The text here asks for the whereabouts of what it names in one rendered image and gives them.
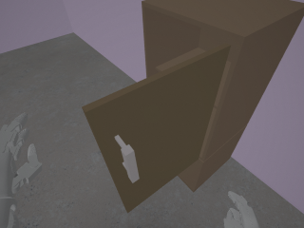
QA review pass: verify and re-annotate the cupboard door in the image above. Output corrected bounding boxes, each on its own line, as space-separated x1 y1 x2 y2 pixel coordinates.
82 43 231 213

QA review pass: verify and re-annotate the handle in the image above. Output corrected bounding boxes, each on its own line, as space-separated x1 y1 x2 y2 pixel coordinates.
114 135 140 183

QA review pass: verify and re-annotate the right robot hand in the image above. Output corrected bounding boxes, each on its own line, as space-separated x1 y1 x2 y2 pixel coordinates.
223 191 260 228

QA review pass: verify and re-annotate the left robot hand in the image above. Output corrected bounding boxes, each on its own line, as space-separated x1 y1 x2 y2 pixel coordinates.
0 113 43 198

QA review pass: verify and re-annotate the robot left forearm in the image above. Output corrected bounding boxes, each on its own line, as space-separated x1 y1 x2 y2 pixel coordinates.
0 197 19 228

